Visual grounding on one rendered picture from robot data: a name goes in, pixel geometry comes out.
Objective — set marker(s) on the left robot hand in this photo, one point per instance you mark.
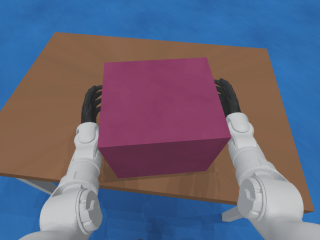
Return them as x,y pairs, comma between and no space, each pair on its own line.
90,110

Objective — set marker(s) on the right robot hand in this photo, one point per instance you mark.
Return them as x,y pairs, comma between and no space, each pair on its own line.
229,101

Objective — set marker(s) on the left robot forearm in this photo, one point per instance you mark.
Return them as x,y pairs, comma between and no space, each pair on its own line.
84,168

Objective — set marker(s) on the table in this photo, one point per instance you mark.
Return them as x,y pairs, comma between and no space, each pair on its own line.
39,121

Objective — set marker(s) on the robot left upper arm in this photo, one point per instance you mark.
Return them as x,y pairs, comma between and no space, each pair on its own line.
73,215

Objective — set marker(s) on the carton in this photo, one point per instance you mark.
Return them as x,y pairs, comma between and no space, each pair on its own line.
160,117

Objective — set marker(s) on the robot right upper arm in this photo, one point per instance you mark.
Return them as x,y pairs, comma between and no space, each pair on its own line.
275,209

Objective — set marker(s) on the right robot forearm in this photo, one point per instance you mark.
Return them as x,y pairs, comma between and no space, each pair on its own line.
245,153

